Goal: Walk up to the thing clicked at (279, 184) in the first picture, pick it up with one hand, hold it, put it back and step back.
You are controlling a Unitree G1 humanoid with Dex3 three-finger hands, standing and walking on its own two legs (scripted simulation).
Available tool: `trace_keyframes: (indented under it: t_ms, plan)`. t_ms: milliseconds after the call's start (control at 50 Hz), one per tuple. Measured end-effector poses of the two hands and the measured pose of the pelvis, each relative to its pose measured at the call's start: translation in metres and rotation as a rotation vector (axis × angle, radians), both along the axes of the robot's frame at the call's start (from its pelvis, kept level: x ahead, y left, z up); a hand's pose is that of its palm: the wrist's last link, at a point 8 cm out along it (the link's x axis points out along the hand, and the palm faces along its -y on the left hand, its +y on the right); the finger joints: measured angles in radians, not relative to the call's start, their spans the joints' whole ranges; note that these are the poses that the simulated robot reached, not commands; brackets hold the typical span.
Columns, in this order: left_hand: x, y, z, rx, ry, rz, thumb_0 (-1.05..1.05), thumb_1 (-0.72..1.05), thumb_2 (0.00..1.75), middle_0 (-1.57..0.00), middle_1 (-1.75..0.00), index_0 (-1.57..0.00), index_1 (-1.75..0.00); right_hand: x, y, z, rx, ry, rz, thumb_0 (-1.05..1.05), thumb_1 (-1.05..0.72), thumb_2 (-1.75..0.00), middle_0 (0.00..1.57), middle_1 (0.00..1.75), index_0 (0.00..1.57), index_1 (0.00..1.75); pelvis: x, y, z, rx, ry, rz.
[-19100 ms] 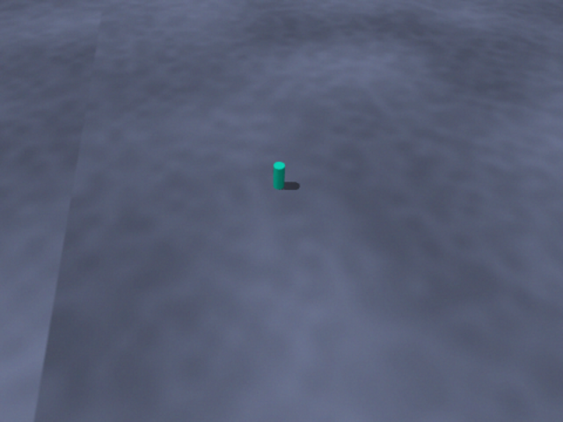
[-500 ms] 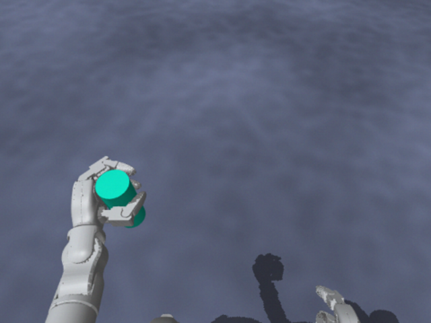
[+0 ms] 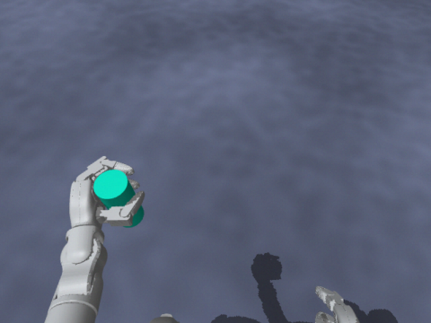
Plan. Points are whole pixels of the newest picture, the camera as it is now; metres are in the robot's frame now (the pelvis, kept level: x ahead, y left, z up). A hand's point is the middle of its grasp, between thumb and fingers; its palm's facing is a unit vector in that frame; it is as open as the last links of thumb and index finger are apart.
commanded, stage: hold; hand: left
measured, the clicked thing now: (121, 201) +0.33 +0.18 +0.02
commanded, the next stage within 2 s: crouch in 0.66 s
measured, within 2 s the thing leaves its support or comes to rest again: neither
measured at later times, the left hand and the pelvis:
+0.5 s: hand (120, 193) +0.33 +0.18 +0.04, palm faces +0.18 -0.98 -0.01, open 7.6 cm; pelvis +0.00 +0.00 +0.00, yaw +0 degrees
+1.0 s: hand (124, 201) +0.33 +0.17 +0.02, palm faces +0.19 -0.98 -0.01, open 7.6 cm; pelvis -0.01 +0.00 -0.01, yaw +0 degrees
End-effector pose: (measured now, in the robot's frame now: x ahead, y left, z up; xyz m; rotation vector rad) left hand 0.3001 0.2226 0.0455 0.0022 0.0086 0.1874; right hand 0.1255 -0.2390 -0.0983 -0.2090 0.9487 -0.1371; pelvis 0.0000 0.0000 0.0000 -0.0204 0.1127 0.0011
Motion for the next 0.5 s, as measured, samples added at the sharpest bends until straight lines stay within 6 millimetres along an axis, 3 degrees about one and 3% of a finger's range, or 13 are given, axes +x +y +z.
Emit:
trace_keyframes:
  t_ms: [500]
  plan:
    - [0.0024,0.0033,-0.0002,0.006,0.006,-0.003,-0.02,-0.16,1.16,-0.83,-1.07,-0.91,-1.09,-0.0003,0.0046,0.0005,0.004,-0.001,-0.001,0.01,-0.9,-0.9,0.21,0.3,0.2,0.3,0.0003,0.0035,-0.0001,-0.004,0.001,-0.002]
